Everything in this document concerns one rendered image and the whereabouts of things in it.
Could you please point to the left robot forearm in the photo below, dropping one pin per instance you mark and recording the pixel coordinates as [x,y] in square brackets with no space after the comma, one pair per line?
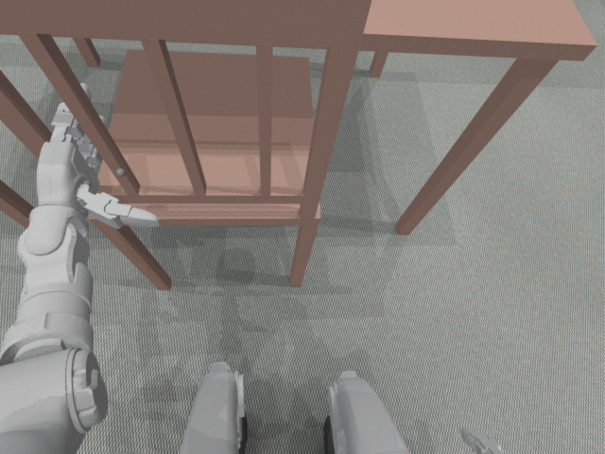
[56,301]

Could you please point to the right robot shin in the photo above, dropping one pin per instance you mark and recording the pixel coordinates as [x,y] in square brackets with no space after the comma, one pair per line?
[339,437]

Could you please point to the chair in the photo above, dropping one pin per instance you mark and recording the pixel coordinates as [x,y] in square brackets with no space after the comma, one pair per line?
[204,138]

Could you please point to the robot left hand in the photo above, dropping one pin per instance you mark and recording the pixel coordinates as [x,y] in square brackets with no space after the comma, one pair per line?
[64,165]

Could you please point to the robot left upper arm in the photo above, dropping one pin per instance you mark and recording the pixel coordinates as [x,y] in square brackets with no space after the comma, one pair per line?
[48,403]

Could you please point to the table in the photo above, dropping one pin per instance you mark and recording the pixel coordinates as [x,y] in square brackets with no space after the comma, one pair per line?
[539,33]

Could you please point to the robot right hand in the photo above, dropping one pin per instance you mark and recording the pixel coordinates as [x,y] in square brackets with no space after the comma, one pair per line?
[480,443]

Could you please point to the left robot thigh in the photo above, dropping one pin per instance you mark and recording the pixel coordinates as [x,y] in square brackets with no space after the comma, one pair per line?
[212,425]

